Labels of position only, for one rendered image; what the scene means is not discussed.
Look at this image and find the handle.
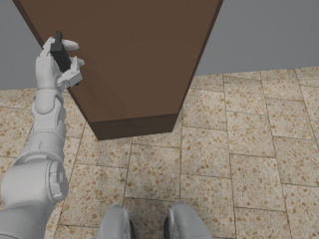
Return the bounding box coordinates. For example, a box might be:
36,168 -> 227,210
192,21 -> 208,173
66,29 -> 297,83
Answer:
50,31 -> 79,86

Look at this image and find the cupboard door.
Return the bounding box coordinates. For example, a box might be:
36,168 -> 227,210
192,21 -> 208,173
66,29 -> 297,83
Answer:
19,0 -> 219,122

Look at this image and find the robot left forearm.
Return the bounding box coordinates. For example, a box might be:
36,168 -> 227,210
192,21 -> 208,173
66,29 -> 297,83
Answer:
0,89 -> 67,207

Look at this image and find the robot left hand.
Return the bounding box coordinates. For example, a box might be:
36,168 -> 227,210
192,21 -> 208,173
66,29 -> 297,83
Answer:
35,37 -> 85,94

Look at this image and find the left robot upper arm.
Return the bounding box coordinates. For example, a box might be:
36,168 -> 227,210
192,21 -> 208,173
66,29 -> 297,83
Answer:
0,159 -> 69,239

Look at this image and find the left robot thigh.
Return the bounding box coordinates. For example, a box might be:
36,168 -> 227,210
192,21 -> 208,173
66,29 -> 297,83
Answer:
95,207 -> 131,239

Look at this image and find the robot right shin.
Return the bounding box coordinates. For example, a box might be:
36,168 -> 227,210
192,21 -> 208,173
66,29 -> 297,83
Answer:
168,199 -> 184,239

